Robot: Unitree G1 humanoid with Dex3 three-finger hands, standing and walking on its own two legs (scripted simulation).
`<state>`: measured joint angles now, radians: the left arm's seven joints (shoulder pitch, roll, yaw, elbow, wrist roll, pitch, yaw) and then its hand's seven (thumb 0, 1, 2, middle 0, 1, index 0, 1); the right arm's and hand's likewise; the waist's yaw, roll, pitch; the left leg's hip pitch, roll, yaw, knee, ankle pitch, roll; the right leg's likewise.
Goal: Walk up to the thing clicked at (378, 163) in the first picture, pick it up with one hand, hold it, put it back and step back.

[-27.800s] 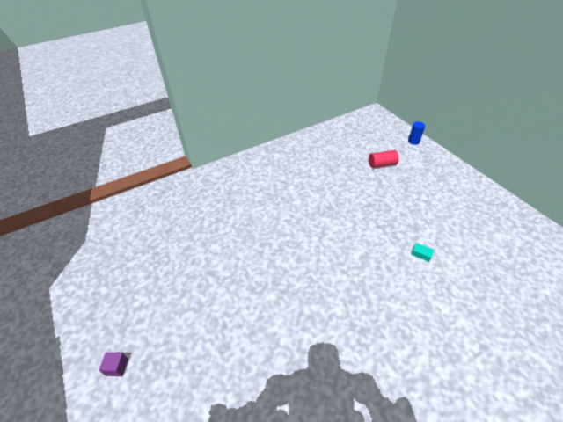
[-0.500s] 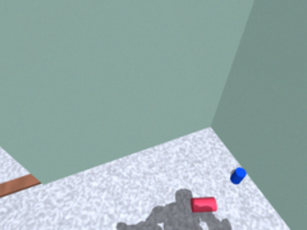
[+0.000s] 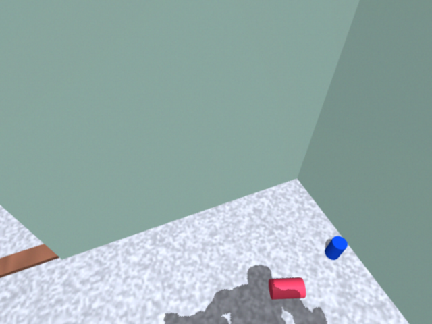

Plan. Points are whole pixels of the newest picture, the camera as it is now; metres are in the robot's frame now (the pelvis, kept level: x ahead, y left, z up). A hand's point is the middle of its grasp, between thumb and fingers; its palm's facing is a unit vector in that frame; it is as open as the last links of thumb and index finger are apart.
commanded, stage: rise first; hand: right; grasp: from above
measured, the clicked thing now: (286, 288) +0.41 -0.28 -0.74
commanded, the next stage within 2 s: none
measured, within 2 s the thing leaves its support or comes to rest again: neither
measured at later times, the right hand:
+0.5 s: hand out of the picture +0.14 -0.26 -0.20, palm faces -0.11 +0.91 -0.41, open 13.0 cm
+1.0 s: hand out of the picture +0.12 -0.28 -0.28, palm faces -0.28 +0.79 -0.54, open 14.2 cm
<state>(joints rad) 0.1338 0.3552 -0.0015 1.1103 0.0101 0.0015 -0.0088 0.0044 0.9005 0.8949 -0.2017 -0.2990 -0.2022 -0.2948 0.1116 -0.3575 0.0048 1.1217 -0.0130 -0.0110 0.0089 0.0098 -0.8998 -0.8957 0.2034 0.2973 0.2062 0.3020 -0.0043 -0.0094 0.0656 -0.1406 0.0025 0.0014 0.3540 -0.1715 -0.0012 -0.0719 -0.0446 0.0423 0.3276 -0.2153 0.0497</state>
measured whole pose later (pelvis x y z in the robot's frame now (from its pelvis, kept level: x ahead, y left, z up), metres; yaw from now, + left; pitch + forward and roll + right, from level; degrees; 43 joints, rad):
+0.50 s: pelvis -0.01 -0.02 -0.05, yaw +0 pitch +12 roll +1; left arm 0.22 0.24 0.04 0.67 -0.02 -0.08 0.00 0.01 0.87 0.89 -0.20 -0.30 -0.20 -0.29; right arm 0.07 -0.30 -0.13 0.81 -0.20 0.12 0.01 0.01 0.29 -0.97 0.07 1.03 0.09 1.02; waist 0.02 -0.01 -0.07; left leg -0.69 0.02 -0.02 0.86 -0.38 -0.03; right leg -0.64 -0.02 0.04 0.89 -0.46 0.03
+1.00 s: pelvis -0.03 -0.02 -0.14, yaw +0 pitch +23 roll +2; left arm 0.15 0.24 0.02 0.53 0.00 -0.17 -0.01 0.01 0.92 0.90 -0.20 -0.30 -0.20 -0.29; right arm 0.21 -0.34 -0.10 0.45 -0.37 0.17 -0.02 0.00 0.56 -0.97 0.10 1.03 0.10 1.04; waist 0.02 -0.01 -0.15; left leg -1.16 0.02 0.00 1.31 -0.54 -0.04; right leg -1.13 0.00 0.08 1.37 -0.63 0.02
